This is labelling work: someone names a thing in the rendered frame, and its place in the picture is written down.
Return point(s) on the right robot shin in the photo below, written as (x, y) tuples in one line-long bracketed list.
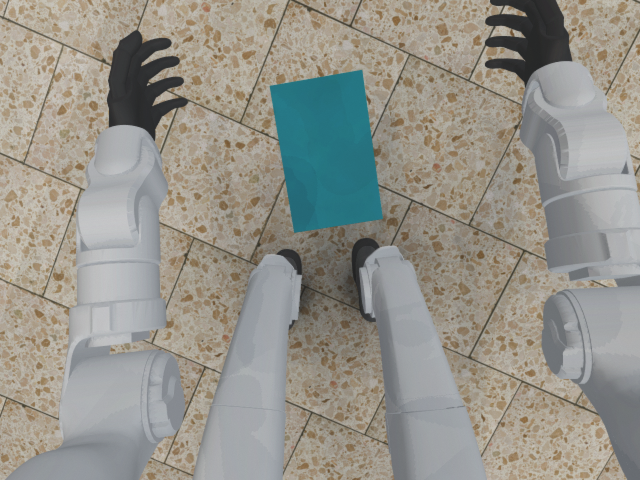
[(388, 251)]

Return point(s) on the right robot forearm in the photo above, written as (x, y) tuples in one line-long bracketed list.
[(585, 175)]

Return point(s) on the carton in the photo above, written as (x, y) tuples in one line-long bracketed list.
[(327, 151)]

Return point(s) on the left robot forearm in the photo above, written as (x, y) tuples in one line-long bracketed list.
[(117, 247)]

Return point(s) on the robot right hand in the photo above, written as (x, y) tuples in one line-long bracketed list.
[(546, 39)]

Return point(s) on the robot right upper arm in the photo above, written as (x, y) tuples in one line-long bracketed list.
[(592, 337)]

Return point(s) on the robot left thigh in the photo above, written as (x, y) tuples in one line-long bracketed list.
[(244, 435)]

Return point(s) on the robot left upper arm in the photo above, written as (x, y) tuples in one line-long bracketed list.
[(116, 409)]

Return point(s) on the robot left hand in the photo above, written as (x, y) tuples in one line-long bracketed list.
[(129, 98)]

